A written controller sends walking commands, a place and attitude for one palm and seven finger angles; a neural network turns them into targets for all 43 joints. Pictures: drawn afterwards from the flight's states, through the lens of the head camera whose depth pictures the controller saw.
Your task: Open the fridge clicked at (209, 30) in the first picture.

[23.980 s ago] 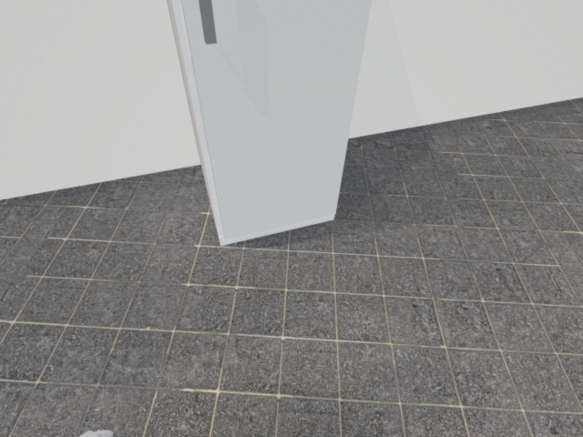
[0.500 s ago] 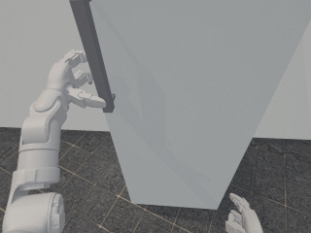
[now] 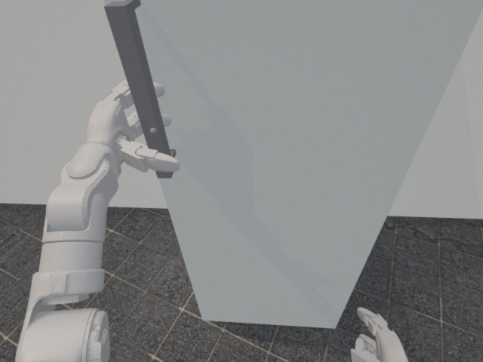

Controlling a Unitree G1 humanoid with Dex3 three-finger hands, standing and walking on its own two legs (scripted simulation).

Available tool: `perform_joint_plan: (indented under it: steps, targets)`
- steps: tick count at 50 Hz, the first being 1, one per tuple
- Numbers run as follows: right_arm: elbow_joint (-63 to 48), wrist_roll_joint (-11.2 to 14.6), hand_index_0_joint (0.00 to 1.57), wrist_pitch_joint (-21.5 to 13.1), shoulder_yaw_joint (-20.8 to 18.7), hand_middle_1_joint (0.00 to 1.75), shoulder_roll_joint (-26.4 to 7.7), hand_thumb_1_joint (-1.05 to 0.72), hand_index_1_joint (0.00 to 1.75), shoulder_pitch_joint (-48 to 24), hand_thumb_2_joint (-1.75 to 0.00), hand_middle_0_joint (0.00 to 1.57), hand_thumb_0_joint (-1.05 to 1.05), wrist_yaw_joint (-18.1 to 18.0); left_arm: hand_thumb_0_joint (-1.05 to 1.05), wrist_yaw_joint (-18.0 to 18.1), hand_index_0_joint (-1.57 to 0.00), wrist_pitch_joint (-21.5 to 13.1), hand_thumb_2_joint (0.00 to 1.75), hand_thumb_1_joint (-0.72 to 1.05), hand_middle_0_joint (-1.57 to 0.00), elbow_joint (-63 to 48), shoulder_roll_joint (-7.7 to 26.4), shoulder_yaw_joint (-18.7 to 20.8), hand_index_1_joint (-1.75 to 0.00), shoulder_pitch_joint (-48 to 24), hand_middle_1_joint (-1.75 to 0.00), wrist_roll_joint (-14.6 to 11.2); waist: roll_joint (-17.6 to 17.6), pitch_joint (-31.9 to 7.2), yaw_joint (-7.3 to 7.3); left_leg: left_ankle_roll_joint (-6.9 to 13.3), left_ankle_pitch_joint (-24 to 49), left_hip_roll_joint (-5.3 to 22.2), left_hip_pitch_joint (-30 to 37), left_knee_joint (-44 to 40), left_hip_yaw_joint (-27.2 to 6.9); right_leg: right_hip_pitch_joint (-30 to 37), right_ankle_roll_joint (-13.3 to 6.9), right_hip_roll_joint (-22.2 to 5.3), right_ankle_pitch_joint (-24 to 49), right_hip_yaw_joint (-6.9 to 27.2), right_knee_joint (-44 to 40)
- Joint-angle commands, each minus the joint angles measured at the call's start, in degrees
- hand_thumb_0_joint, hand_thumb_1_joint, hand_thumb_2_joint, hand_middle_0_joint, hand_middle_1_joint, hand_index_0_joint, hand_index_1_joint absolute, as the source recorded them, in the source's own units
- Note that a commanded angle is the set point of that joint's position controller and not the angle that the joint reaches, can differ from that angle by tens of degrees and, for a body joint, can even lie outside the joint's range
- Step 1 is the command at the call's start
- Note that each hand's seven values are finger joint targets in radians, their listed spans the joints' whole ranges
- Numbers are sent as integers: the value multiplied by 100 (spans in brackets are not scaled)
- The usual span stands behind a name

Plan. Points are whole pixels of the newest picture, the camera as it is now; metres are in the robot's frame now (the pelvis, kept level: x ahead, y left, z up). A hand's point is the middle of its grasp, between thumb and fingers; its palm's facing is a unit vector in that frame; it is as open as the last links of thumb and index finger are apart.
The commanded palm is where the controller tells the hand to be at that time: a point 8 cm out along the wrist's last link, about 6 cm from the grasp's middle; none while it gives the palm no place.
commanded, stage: slide the fingers in behind the handle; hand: left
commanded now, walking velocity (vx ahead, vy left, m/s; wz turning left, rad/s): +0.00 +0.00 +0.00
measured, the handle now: (152, 99) +0.43 +0.18 +0.27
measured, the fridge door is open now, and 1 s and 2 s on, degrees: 0 0 0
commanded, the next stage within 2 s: grip the handle and tug to test in 0.72 s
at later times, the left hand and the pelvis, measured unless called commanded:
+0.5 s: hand (158, 130) +0.37 +0.15 +0.25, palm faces +0.05 -1.00 -0.03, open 14.2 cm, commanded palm +0.34 +0.19 +0.25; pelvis -0.01 +0.00 +0.00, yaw +1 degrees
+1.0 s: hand (160, 128) +0.38 +0.15 +0.24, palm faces +0.02 -1.00 -0.03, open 13.3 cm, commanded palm +0.35 +0.20 +0.25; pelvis +0.00 +0.00 +0.00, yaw +0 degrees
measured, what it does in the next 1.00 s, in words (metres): stands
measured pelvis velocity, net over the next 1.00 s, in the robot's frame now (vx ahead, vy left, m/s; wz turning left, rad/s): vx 0.00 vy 0.00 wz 0.00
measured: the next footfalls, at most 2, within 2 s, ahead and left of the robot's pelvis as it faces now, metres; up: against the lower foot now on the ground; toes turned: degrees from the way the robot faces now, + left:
none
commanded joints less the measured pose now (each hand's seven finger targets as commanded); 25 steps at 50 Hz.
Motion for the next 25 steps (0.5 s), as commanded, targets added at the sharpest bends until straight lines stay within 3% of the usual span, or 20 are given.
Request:
perform_joint_plan:
  steps: [1, 3, 5, 6, 8, 9, 10, 11, 12, 15, 17, 19, 21, 25]
  targets:
    - [-963, -17, 20, -321, -237, 30, -562, -90, 30, -1037, -90, 20, 0, -50, 0, 45, -30, -336, 30, -50, -30, -1123, 979, 252, -120, -2679, -120, -53, -286, -1183, 24, 86, 1796, 8, 77, -221, -250, 528, -140, 64, 1446, 124, -176]
    - [-934, -14, 20, -315, -218, 30, -553, -90, 30, -1008, -90, 20, 0, -52, 0, 59, -30, -362, 30, -50, -30, -1145, 877, 106, -120, -2933, -120, -32, -293, -1305, -40, 80, 1793, -6, 91, -232, -262, 566, -144, 59, 1438, 121, -172]
    - [-934, -26, 20, -318, -213, 30, -535, -90, 30, -1008, -90, 20, 0, -48, 0, 74, -30, -347, 30, -50, -30, -1039, 901, 184, -120, -2870, -120, -50, -299, -1379, 0, 91, 1802, -31, 80, -203, -255, 623, -146, 64, 1508, 143, -161]
    - [-916, -28, 20, -290, -233, 30, -558, -90, 30, -999, -90, 20, 0, -47, 0, 88, -30, -360, 30, -50, -30, -955, 1024, 266, -120, -2745, -120, -25, -384, -1329, 25, 85, 1824, -6, 76, -224, -252, 634, -143, 67, 1480, 129, -182]
    - [-942, -18, 20, -295, -195, 30, -516, -90, 30, -1046, -90, 20, 0, -45, 0, 86, -30, -374, 30, -50, -30, -978, 712, -17, -120, -3010, -120, -36, -320, -1244, -41, 101, 1675, -24, 40, -243, -254, 551, -134, 55, 1372, 147, -207]
    - [-895, -16, 20, -287, -216, 30, -538, -90, 30, -1002, -90, 20, 0, -48, 0, 108, -30, -384, 30, -50, -30, -917, 832, 67, -120, -3057, -120, -9, -443, -1233, -64, 105, 1643, -5, 26, -244, -258, 547, -130, 68, 1338, 141, -223]
    - [-928, -20, 20, -295, -211, 30, -519, -90, 30, -1033, -90, 20, 0, -52, 0, 97, -30, -376, 30, -50, -30, -901, 720, -19, -120, -3087, -120, -6, -286, -1270, -51, 122, 1589, -28, 51, -231, -229, 523, -126, 62, 1299, 171, -226]
    - [-910, -19, 20, -285, -227, 30, -538, -90, 30, -1000, -90, 20, 0, -54, 0, 114, -30, -409, 30, -50, -30, -882, 848, 50, -120, -3084, -120, 23, -269, -1280, -46, 108, 1658, -15, 92, -239, -241, 549, -138, 57, 1322, 159, -236]
    - [-917, -20, 20, -292, -209, 30, -519, -90, 30, -1021, -90, 20, 0, -52, 0, 101, -30, -424, 30, -50, -30, -926, 699, -73, -120, -3204, -120, 13, -219, -1284, -71, 116, 1683, -25, 111, -239, -235, 535, -140, 57, 1369, 164, -236]
    - [-900, -22, 20, -293, -206, 30, -513, -90, 30, -1013, -90, 20, 0, -49, 0, 83, -30, -431, 30, -50, -30, -810, 722, -42, -120, -3227, -120, 9, -356, -1285, -65, 121, 1587, -29, 63, -236, -239, 546, -135, 64, 1306, 164, -246]
    - [-940, -29, 20, -306, -207, 30, -493, -90, 30, -1040, -90, 20, 0, -39, 0, 74, -30, -511, 30, -50, -30, -1017, 606, -155, -120, -3293, -120, 22, -56, -1425, -49, 101, 1766, -31, 189, -241, -237, 600, -158, 51, 1451, 170, -212]
    - [-907, -35, 20, -299, -204, 30, -495, -90, 30, -1003, -90, 20, 0, -32, 0, 71, -30, -516, 30, -50, -30, -977, 538, -199, -120, -3314, -120, 11, -269, -1388, -81, 101, 1759, -24, 166, -237, -247, 587, -147, 69, 1473, 143, -212]
    - [-921, -39, 20, -293, -213, 30, -506, -90, 30, -1010, -90, 20, 0, -29, 0, 75, -30, -522, 30, -50, -30, -908, 644, -92, -120, -3080, -120, 10, -351, -1324, -12, 95, 1773, -12, 138, -248, -266, 597, -153, 78, 1452, 130, -211]
    - [-917, -43, 20, -300, -204, 30, -497, -90, 30, -1022, -90, 20, 0, -25, 0, 73, -30, -522, 30, -50, -30, -988, 593, -134, -120, -3246, -120, 20, -280, -1365, -32, 89, 1761, -22, 133, -266, -263, 607, -157, 76, 1450, 138, -203]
